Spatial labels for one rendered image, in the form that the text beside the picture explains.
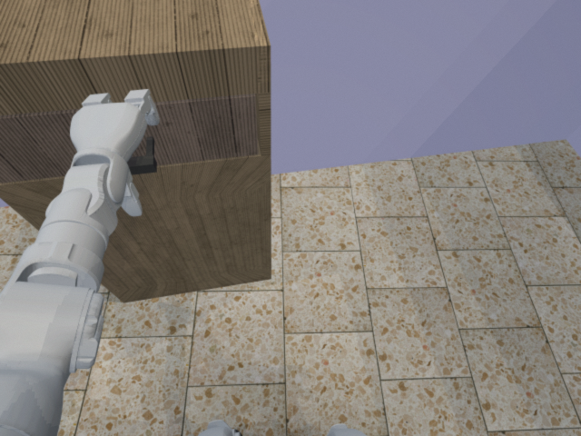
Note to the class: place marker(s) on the robot left upper arm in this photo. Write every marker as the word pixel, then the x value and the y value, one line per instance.
pixel 47 332

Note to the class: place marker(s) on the left robot shin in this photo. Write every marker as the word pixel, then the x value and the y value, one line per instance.
pixel 217 423

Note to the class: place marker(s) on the drawer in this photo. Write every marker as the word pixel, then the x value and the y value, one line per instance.
pixel 38 145

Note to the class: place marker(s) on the left robot hand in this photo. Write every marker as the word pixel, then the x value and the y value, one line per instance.
pixel 116 127

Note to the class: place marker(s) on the left robot forearm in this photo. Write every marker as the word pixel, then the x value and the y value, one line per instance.
pixel 72 240

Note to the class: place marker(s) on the cabinet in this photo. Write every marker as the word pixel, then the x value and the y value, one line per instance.
pixel 205 224

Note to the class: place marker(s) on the right robot shin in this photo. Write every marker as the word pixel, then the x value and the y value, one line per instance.
pixel 338 426

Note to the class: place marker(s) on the handle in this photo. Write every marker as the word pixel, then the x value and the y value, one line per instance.
pixel 146 163

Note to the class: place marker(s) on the robot shin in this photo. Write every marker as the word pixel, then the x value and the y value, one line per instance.
pixel 217 423
pixel 338 426

